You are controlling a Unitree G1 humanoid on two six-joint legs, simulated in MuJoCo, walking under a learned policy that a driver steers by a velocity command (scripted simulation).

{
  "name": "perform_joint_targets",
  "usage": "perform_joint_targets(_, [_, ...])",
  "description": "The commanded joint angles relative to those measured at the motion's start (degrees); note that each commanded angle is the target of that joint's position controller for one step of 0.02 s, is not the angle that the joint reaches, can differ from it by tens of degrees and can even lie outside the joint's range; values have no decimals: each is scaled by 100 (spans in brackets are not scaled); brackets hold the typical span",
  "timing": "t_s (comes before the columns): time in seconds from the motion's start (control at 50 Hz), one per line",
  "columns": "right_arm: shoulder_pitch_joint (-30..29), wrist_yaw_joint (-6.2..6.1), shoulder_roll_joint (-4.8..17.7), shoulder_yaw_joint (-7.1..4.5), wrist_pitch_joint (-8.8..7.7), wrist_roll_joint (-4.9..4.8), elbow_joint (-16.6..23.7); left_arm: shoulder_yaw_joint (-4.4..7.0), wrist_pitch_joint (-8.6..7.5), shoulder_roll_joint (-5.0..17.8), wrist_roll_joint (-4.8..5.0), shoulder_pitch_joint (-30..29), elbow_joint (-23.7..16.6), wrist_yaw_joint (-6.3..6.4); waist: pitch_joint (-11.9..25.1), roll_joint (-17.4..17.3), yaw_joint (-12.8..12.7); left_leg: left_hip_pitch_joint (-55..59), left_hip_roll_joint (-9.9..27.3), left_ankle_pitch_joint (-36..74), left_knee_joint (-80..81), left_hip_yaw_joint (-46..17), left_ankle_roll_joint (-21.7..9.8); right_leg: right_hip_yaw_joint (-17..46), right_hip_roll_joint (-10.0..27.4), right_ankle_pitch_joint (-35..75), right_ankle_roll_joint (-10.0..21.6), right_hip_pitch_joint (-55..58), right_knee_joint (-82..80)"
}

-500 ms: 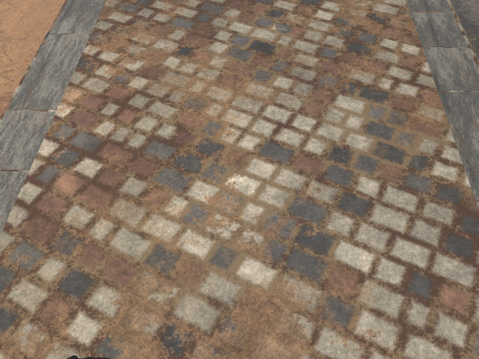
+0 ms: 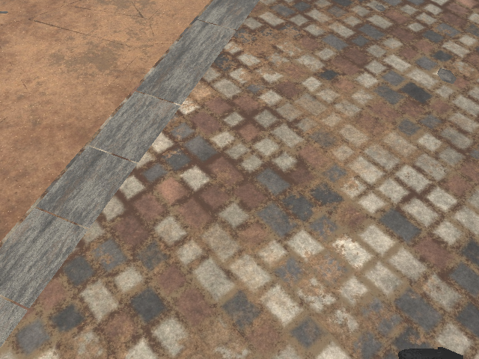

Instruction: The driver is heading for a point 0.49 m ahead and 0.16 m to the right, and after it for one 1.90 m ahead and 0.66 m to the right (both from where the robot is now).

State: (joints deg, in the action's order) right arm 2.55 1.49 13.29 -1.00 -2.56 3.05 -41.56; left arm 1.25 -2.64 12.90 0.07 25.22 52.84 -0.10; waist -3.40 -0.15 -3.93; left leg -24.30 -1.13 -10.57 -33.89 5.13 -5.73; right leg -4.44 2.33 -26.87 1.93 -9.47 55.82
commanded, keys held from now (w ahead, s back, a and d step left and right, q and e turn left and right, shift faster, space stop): w+e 0.52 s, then e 0.42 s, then no key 0.06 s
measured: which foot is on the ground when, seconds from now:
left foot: down 0.00-0.50, up 0.52-1.00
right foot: up 0.00-0.46, down 0.48-1.00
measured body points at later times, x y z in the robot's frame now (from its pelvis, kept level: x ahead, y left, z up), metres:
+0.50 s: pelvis +0.25 -0.05 -0.01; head +0.29 -0.06 +0.44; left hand +0.49 +0.14 -0.11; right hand +0.16 -0.29 -0.15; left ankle +0.08 +0.07 -0.70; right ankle +0.34 -0.12 -0.73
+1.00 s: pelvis +0.44 -0.09 +0.01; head +0.47 -0.11 +0.45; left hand +0.63 +0.14 -0.12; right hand +0.45 -0.39 -0.10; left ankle +0.57 -0.04 -0.72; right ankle +0.34 -0.12 -0.72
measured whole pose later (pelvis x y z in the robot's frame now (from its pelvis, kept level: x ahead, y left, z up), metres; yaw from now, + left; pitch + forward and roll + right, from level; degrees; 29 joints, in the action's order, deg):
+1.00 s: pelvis +0.44 -0.09 +0.01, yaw -34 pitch +1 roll -1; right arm 6.6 -1.5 15.1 -0.9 -0.8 0.8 -42.4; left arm 4.6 1.2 17.2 -0.9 18.5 46.8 1.0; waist -3.5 -0.8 -3.5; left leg -25.1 -0.9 -12.1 -35.6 -2.4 0.4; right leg 11.1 -10.3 -19.8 5.4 -8.0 28.8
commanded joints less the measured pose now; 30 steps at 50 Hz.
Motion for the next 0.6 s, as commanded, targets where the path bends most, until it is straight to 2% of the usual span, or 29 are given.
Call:
perform_joint_targets(0.02, [1569,-157,924,-322,-52,-151,-316,195,-127,757,47,-356,-581,7,760,-312,751,2829,2073,1230,1746,-2197,-820,756,174,531,218,-2690,1450])
perform_joint_targets(0.04, [1321,-148,671,-252,-111,-154,-323,215,-67,697,-18,-290,-453,-1,468,-320,568,2348,1801,1253,1951,-1714,-545,731,277,724,191,-2442,1128])
perform_joint_targets(0.06, [1179,-158,500,-200,-150,-182,-352,214,34,624,-122,-80,-339,-32,336,-474,390,1917,1605,1265,2142,-1345,-401,696,312,855,131,-2119,987])
perform_joint_targets(0.08, [1198,-156,438,-180,-206,-174,-380,219,115,527,-156,36,-259,-75,342,-502,332,1723,1556,1301,2275,-1146,-364,675,278,963,105,-1925,976])
perform_joint_targets(0.12, [1335,-155,539,-219,-323,-209,-508,239,196,398,-150,-111,-300,-157,217,-409,240,1654,1509,1368,2511,-835,-361,648,280,1257,73,-2112,887])
perform_joint_targets(0.16, [1461,-172,586,-247,-374,-214,-604,251,225,351,-160,-538,-427,-207,32,-402,277,1709,1485,1285,2687,-531,-340,630,354,1701,31,-2551,705])
perform_joint_targets(0.24, [1707,-202,509,-228,-376,-204,-774,224,211,283,-168,-1316,-681,-262,-192,-350,391,1930,1397,1476,2728,15,-314,499,357,2442,-25,-3003,-227])
perform_joint_targets(0.34, [2144,-274,664,-254,-333,-193,-1019,127,185,209,-212,-2244,-1058,-358,-342,-322,637,2495,1559,2235,2531,499,-246,-62,198,2639,190,-2801,-1530])
perform_joint_targets(0.38, [2232,-305,741,-269,-280,-176,-1099,135,181,255,-225,-2350,-1152,-369,-319,-323,619,2864,1641,3009,2210,666,-176,-235,54,2276,372,-2659,-1802])
perform_joint_targets(0.42, [2163,-341,901,-299,-225,-160,-1116,180,192,341,-234,-2137,-1136,-332,-81,-462,457,3104,1664,4765,1492,861,-96,-481,-299,1695,605,-2130,-1916])
perform_joint_targets(0.44, [2117,-355,1002,-326,-178,-149,-1117,225,188,420,-238,-1808,-1062,-303,148,-534,291,3161,1672,5484,857,927,-78,-561,-514,1353,745,-1719,-1948])
perform_joint_targets(0.46, [2093,-355,1091,-351,-118,-147,-1102,298,154,539,-241,-1272,-920,-269,489,-535,66,3045,1669,5572,-66,948,-66,-541,-713,1139,898,-1079,-2127])
perform_joint_targets(0.48, [2010,-336,1120,-355,-85,-172,-1037,418,100,748,-291,-408,-648,-204,962,-286,-359,2401,1547,4690,-1426,1025,72,-292,-769,1311,1108,165,-2636])
perform_joint_targets(0.5, [2099,-286,737,-261,-116,-242,-771,628,105,1416,-342,165,-553,-105,1559,530,-481,672,1136,1988,-3406,1043,319,1653,598,610,1621,1773,-2892])
perform_joint_targets(0.52, [1904,-186,580,-258,-180,-258,-371,718,154,1833,-166,-135,-667,-103,1922,1331,-153,-1276,-157,-2058,-5050,138,593,4754,1781,1139,2409,2685,-3807])
perform_joint_targets(0.54, [1242,-176,818,-283,-231,-205,-256,684,202,1667,-50,-275,-673,-74,1329,341,-278,-1838,231,-1583,-5062,-691,554,4055,1681,2094,2243,2303,-3933])
perform_joint_targets(0.56, [1220,-178,709,-238,-295,-286,-224,608,184,1400,-32,-579,-659,-22,703,114,-35,-1724,453,-1099,-4692,-666,548,3208,1588,3348,2069,1523,-3864])
perform_joint_targets(0.58, [1391,-213,670,-240,-296,-279,-336,530,150,1121,-39,-831,-674,-2,340,-218,266,-1327,613,-967,-4183,-651,579,2552,1276,4666,1784,823,-3822])
perform_joint_targets(0.6, [1478,-233,660,-246,-201,-173,-348,480,115,967,11,-1023,-691,13,241,-228,458,-994,679,-980,-3839,-681,654,2056,982,5304,1603,387,-3805])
